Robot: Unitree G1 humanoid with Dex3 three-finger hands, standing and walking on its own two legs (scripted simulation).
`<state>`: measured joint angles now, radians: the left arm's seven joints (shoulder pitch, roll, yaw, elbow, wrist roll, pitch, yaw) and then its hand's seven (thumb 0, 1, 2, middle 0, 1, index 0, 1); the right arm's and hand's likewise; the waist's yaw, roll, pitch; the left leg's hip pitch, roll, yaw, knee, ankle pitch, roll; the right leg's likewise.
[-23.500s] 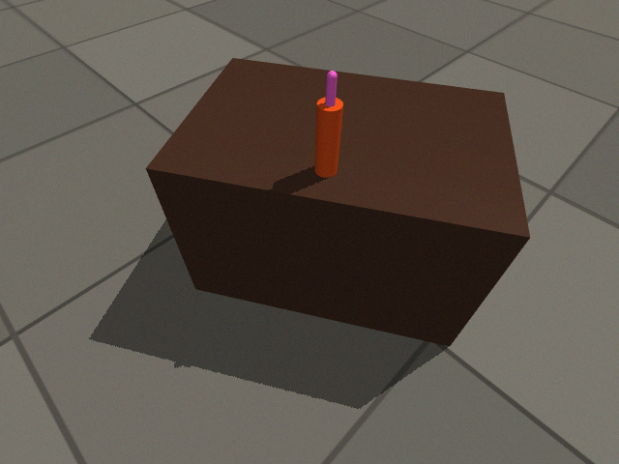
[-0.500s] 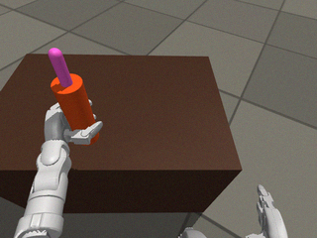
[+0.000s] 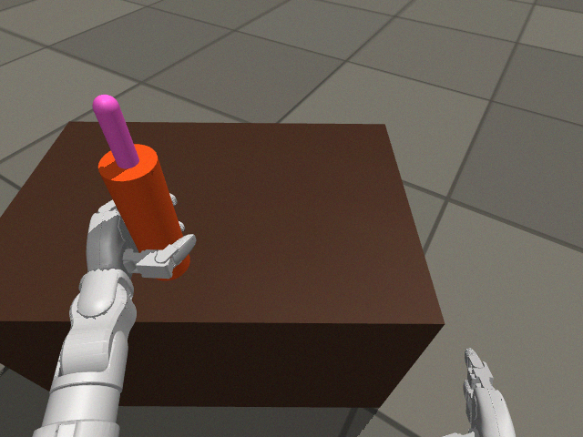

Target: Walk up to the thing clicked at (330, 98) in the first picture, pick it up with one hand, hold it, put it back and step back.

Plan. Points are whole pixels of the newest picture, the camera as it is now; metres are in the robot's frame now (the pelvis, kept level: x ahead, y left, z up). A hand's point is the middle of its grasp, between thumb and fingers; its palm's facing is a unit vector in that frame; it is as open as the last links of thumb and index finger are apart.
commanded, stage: hold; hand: left
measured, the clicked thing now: (143, 200) +0.35 +0.18 +0.17
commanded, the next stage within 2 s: crouch in 1.72 s
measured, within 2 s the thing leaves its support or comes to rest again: neither
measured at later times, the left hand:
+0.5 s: hand (151, 233) +0.33 +0.18 +0.13, palm faces +0.16 -0.99 -0.02, open 8.5 cm
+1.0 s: hand (149, 232) +0.32 +0.17 +0.14, palm faces +0.16 -0.99 -0.01, open 8.5 cm
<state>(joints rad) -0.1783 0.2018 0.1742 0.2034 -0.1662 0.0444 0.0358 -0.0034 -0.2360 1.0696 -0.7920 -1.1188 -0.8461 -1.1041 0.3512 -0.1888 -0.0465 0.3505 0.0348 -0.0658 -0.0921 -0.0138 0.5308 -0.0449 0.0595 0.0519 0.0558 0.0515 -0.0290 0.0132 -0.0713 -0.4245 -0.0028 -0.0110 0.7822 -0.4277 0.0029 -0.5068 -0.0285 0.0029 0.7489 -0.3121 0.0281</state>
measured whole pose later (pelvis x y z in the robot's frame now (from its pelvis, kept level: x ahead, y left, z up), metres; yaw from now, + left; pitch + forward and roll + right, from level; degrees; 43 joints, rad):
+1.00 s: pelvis +0.00 +0.00 +0.02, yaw +1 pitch +0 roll +0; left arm -0.09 0.18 0.18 -0.02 -0.18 0.22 0.01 0.00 -0.26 1.11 -0.78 -1.15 -0.83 -1.14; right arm 0.25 -0.19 -0.07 0.60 0.02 -0.21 -0.10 -0.01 0.52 -0.05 0.06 0.05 0.06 0.05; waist -0.01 0.04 -0.04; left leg -0.27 -0.01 -0.02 0.64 -0.37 0.00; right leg -0.35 -0.03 -0.01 0.62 -0.26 0.02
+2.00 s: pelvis +0.01 +0.00 +0.02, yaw +1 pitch +0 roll -1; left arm -0.10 0.17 0.17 0.04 -0.17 0.17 0.00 0.00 -0.27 1.13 -0.78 -1.16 -0.84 -1.15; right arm 0.22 -0.19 -0.07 0.65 0.02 -0.22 -0.07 -0.01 0.53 -0.05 0.06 0.05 0.05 0.05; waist -0.02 0.03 -0.02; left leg -0.24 0.00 -0.02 0.58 -0.35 0.00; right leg -0.31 -0.03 -0.01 0.55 -0.24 0.03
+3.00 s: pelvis -0.01 +0.00 -0.02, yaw +0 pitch +14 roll -1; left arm -0.56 0.33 0.28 0.89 -0.13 -0.35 -0.05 0.00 -0.29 1.13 -0.80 -1.13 -0.86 -1.12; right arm 0.36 -0.22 -0.04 0.20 -0.01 -0.10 -0.01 -0.01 0.52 -0.05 0.06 0.05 0.06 0.05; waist -0.12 -0.03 -0.08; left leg -0.71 0.00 -0.02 0.94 -0.47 0.00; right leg -0.77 -0.02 -0.01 0.87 -0.33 0.03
